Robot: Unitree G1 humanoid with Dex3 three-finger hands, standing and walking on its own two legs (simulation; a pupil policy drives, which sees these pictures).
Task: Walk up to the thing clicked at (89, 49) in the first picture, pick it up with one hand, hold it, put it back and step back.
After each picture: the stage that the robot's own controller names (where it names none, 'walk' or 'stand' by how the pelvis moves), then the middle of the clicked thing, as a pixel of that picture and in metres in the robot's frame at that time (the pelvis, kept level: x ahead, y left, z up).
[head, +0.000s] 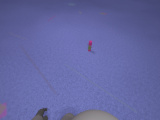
stand; (89, 46) +1.48 +0.00 -0.66
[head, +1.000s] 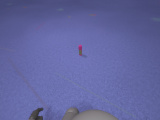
walk; (80, 50) +1.33 +0.26 -0.64
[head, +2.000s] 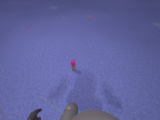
walk; (73, 65) +0.86 +0.30 -0.64
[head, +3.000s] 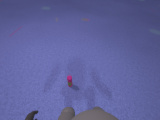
walk; (69, 81) +0.56 +0.22 -0.63
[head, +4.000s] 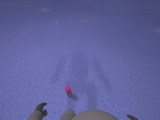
stand; (68, 91) +0.41 +0.23 -0.64
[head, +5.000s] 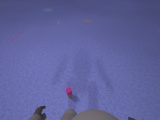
stand; (69, 93) +0.39 +0.22 -0.64
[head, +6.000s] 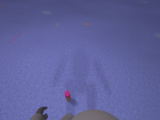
stand; (67, 96) +0.37 +0.22 -0.66
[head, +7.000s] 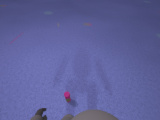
stand; (67, 97) +0.36 +0.23 -0.66
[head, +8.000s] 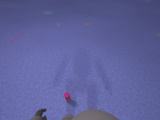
stand; (67, 97) +0.35 +0.23 -0.66
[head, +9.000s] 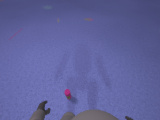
go down; (68, 94) +0.36 +0.22 -0.65
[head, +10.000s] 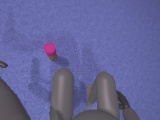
go down; (51, 53) +0.43 +0.27 -0.23
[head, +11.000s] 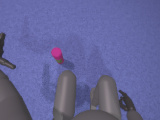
close in; (58, 57) +0.43 +0.25 -0.26
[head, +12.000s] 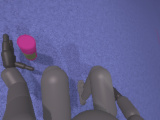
close in; (29, 50) +0.42 +0.30 -0.16
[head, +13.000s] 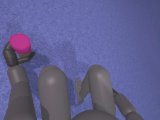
close; (23, 50) +0.41 +0.30 -0.16
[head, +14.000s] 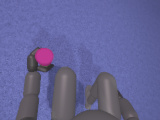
lift; (45, 60) +0.33 +0.28 -0.08
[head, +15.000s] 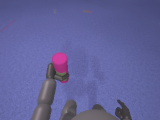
lift; (62, 70) +0.32 +0.17 +0.06
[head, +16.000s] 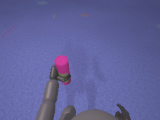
hold; (64, 72) +0.33 +0.16 +0.03
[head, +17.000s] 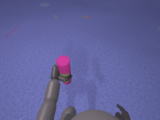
hold; (65, 72) +0.33 +0.16 +0.04
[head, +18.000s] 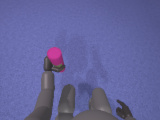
crouch; (58, 62) +0.39 +0.20 -0.03
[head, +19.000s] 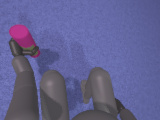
lower; (29, 45) +0.46 +0.29 -0.13
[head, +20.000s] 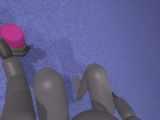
lower; (17, 44) +0.44 +0.30 -0.16
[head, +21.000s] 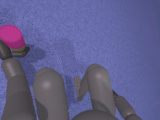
lower; (17, 44) +0.43 +0.31 -0.16
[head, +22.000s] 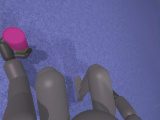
lower; (20, 46) +0.42 +0.31 -0.16
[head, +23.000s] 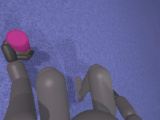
lower; (22, 48) +0.41 +0.30 -0.16
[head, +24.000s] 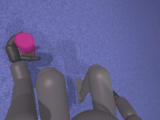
open; (27, 50) +0.41 +0.28 -0.16
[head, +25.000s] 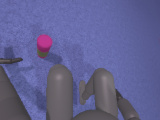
stand; (43, 48) +0.42 +0.27 -0.18
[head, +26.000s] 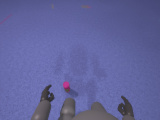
stand; (66, 87) +0.37 +0.20 -0.54
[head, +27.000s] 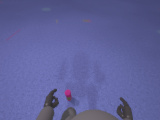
stand; (68, 95) +0.37 +0.20 -0.60
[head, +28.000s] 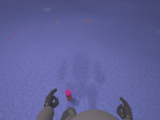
stand; (68, 95) +0.37 +0.20 -0.60
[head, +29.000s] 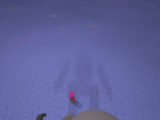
stand; (72, 97) +0.38 +0.18 -0.66
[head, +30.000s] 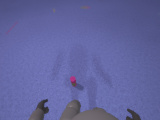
walk; (73, 81) +0.46 +0.18 -0.63
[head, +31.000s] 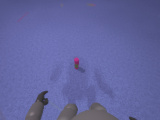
walk; (76, 63) +0.76 +0.17 -0.62
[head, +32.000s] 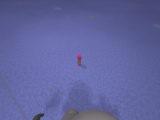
stand; (79, 60) +1.03 +0.22 -0.64
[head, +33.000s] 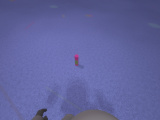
stand; (76, 60) +1.01 +0.21 -0.66
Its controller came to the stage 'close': yes
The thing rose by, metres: 0.68
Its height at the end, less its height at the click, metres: +0.00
